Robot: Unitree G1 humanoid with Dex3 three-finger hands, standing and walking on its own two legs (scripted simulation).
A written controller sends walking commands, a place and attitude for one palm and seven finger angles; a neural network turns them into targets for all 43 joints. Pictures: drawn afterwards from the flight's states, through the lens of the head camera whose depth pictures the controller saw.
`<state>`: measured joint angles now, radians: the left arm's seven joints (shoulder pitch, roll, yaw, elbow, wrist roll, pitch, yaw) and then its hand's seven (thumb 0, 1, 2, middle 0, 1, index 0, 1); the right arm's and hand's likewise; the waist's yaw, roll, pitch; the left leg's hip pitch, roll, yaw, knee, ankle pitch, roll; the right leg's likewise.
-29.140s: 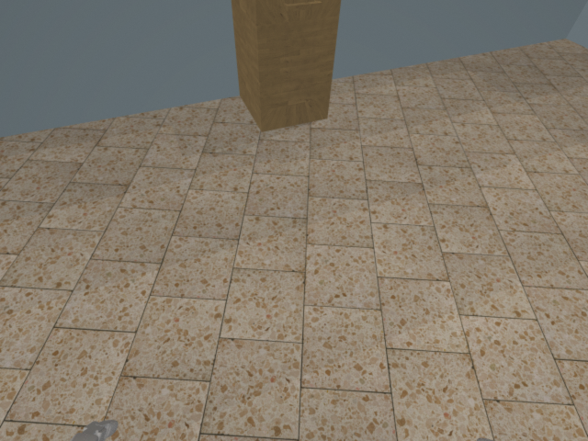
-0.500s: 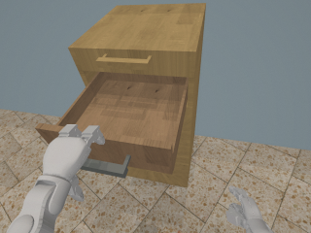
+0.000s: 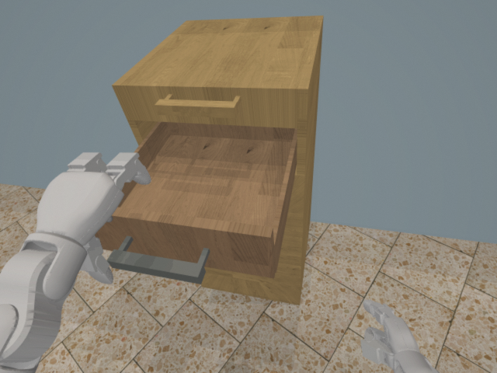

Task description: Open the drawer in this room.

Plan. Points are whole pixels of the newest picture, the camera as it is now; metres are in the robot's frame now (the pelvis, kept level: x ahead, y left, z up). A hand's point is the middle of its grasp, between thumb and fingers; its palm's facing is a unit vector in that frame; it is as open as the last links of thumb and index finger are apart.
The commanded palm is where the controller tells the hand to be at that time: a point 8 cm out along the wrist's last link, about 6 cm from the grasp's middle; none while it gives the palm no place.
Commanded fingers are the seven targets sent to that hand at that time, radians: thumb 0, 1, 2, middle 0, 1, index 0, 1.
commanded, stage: lift the hand off the handle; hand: left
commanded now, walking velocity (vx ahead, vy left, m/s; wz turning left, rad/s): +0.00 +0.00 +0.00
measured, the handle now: (160, 256) +0.29 +0.21 +0.04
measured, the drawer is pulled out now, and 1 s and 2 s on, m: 0.28 0.28 0.28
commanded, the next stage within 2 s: draw the hand back to the body in 0.14 s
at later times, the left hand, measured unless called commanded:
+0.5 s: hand (94, 227) +0.23 +0.24 +0.18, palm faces +0.16 -0.04 -0.99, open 13.8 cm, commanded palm +0.19 +0.24 +0.23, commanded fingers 0.00 -0.50 0.30 -0.30 -1.20 -0.30 -1.20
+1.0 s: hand (82, 237) +0.21 +0.23 +0.20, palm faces +0.37 -0.77 -0.52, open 13.6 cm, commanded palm +0.15 +0.26 +0.23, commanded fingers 0.00 -0.19 0.44 -0.28 -1.00 -0.28 -1.00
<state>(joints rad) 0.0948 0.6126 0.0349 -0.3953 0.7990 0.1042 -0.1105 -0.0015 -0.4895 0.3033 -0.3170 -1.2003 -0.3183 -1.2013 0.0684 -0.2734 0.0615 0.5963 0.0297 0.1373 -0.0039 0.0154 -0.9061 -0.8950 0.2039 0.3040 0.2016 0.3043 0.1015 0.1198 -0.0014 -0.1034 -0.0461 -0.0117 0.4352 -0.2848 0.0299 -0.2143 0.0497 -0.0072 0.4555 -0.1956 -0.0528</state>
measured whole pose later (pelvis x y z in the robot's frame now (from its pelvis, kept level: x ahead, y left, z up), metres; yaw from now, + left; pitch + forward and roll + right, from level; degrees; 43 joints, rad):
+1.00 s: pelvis -0.01 +0.00 +0.00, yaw +1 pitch -4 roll +0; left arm 0.31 0.41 0.32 -0.48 0.02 -0.10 0.03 -0.01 -0.43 0.33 -0.31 -1.16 -0.31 -1.16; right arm 0.13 -0.22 0.06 0.59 0.02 -0.06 -0.06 0.02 -0.91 -0.89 0.20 0.30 0.20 0.30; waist 0.07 0.07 0.06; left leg -0.11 -0.03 -0.03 0.48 -0.30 0.02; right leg -0.19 0.06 -0.03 0.44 -0.19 -0.06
